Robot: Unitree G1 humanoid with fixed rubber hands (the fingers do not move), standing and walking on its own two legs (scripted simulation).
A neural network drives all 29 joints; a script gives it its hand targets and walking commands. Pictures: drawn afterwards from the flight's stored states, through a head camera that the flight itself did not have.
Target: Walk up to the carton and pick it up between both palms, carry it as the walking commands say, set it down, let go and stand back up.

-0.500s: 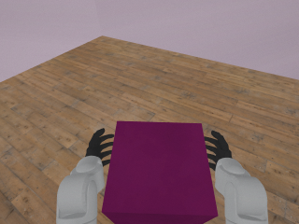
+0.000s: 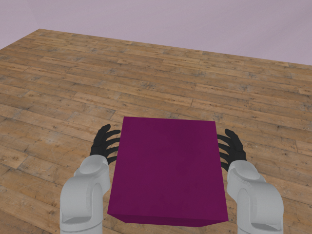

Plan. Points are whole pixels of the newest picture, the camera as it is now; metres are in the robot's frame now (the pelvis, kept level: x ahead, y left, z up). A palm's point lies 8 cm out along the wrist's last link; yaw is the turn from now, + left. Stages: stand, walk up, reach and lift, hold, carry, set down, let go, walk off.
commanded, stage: carry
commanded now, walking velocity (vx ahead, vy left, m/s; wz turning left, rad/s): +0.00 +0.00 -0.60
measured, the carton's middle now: (165, 177) +0.26 +0.00 +0.01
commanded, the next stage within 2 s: none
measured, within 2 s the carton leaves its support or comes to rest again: neither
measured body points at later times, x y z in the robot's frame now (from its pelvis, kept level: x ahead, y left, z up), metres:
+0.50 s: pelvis +0.00 +0.00 +0.02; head -0.01 +0.01 +0.47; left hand +0.30 +0.05 +0.12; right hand +0.20 -0.23 +0.11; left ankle +0.04 +0.11 -0.71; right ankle -0.05 -0.11 -0.65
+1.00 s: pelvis +0.00 -0.07 +0.03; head +0.00 -0.10 +0.48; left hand +0.31 -0.10 +0.13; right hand +0.14 -0.35 +0.12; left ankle +0.08 +0.06 -0.64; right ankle -0.06 -0.11 -0.71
